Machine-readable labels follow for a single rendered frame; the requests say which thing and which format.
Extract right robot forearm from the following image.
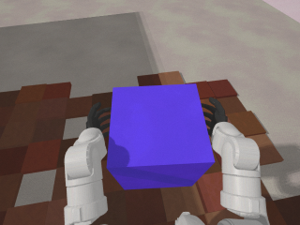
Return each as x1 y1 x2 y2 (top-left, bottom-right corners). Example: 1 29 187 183
211 122 270 225

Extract robot right shin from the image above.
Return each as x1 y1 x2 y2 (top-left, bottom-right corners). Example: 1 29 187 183
180 212 190 217

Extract carton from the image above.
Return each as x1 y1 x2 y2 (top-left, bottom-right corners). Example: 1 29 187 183
106 83 215 190

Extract robot left hand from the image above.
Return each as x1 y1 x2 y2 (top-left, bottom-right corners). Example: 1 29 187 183
85 102 112 139

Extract robot right thigh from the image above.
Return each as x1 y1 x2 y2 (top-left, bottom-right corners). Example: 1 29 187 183
174 215 205 225

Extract robot right hand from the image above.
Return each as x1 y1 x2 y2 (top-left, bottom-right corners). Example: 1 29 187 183
201 97 228 138

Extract left robot forearm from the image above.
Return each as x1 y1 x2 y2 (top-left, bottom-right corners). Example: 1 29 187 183
64 127 108 225

